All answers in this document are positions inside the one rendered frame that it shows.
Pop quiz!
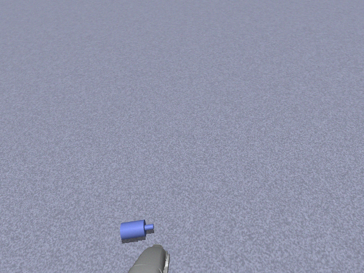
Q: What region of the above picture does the bottle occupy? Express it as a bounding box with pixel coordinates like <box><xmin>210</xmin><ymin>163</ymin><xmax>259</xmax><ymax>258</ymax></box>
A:
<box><xmin>120</xmin><ymin>220</ymin><xmax>154</xmax><ymax>240</ymax></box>

